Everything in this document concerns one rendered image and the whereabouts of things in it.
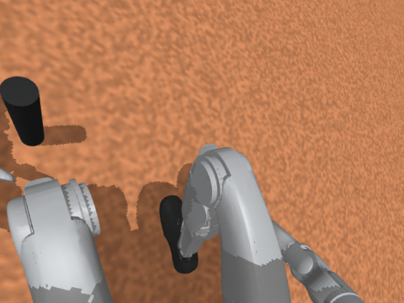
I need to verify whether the right robot arm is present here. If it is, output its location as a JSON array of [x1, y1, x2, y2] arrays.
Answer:
[[283, 243, 364, 303]]

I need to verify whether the right robot foot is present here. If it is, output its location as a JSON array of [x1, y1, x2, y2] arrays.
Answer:
[[160, 195, 198, 274]]

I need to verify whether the left robot hand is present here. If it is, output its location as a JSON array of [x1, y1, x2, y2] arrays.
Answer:
[[0, 168, 15, 182]]

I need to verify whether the right robot hand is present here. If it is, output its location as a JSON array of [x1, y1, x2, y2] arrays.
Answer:
[[272, 220, 299, 257]]

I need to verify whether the can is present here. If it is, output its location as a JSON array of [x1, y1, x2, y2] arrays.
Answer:
[[0, 76, 44, 146]]

